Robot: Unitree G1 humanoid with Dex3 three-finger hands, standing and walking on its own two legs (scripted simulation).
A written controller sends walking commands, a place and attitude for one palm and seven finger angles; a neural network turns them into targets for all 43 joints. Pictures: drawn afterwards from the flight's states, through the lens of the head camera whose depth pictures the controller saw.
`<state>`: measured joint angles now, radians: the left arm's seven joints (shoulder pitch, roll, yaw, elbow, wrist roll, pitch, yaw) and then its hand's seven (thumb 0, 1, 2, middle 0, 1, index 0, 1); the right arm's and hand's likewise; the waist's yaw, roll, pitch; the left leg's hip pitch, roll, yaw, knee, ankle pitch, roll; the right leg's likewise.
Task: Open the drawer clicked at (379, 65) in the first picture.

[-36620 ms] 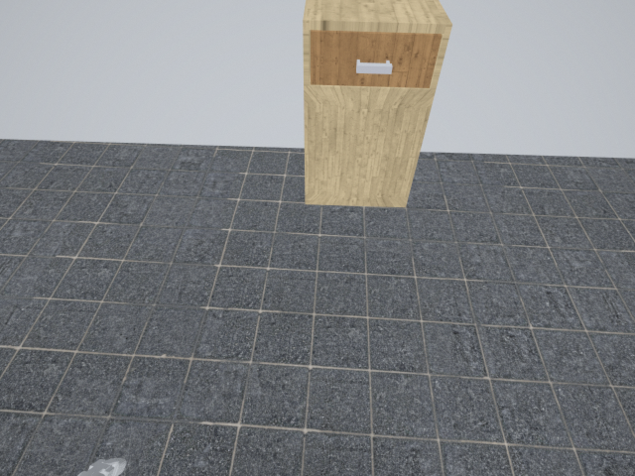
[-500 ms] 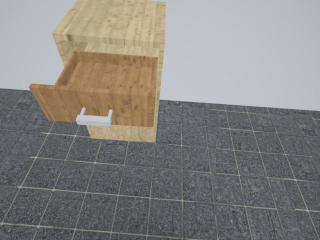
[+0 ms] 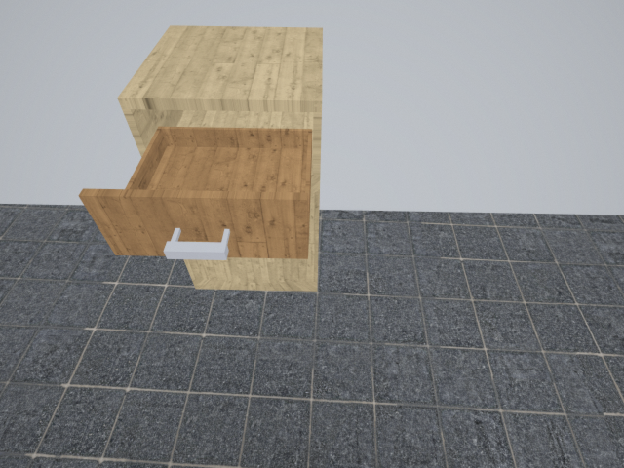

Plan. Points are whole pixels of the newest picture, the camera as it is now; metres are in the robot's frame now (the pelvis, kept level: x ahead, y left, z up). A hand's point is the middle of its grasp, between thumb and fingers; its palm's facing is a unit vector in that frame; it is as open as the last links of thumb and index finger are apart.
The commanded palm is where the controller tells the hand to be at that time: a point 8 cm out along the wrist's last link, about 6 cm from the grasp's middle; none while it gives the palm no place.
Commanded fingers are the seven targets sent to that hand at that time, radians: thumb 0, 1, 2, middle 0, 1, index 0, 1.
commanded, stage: let the arm hang, fingers relaxed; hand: left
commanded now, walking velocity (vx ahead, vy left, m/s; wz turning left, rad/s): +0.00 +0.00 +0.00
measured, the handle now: (199, 242) +0.53 +0.26 -0.10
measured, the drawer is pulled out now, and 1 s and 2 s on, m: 0.30 0.30 0.30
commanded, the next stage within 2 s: look to check the result in 0.26 s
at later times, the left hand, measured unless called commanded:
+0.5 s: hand out of the picture -0.03 +0.15 -0.18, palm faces +0.05 -0.98 -0.17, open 7.4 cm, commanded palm none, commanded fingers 0.00 0.90 0.90 -0.20 -0.30 -0.20 -0.30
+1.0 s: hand out of the picture -0.02 +0.13 -0.18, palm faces +0.05 -0.99 -0.16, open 7.4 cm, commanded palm none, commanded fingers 0.00 0.90 0.90 -0.20 -0.30 -0.20 -0.30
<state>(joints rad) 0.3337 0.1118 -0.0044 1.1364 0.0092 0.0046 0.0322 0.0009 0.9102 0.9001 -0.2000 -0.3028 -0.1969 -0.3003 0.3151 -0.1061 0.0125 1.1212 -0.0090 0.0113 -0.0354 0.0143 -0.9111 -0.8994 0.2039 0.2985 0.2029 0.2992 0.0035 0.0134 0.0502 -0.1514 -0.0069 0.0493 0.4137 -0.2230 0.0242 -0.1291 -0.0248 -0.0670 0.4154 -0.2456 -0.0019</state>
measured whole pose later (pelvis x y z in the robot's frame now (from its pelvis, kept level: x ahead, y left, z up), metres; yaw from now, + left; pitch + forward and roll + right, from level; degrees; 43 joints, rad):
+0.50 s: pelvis +0.00 -0.01 +0.00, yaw +0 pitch -2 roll +0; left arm 0.32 0.12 0.01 1.14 0.01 0.00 0.03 0.00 0.91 0.90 -0.20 -0.30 -0.20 -0.30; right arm 0.34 -0.09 0.00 1.13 -0.01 0.01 -0.04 0.01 -0.91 -0.90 0.20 0.30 0.20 0.30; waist -0.01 0.01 0.06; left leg -0.16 0.01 0.04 0.41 -0.22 0.01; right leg -0.14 -0.01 -0.07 0.42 -0.24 -0.02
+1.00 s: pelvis +0.00 -0.02 +0.00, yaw +0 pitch -2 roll +0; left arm 0.31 0.11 0.01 1.14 0.01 -0.01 0.03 0.00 0.91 0.90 -0.20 -0.30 -0.20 -0.30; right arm 0.30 -0.10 0.00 1.13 -0.01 0.01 -0.04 0.01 -0.91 -0.90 0.20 0.30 0.20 0.30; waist 0.00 0.01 0.06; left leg -0.15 0.02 0.04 0.40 -0.22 -0.01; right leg -0.13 0.01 -0.08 0.40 -0.24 -0.03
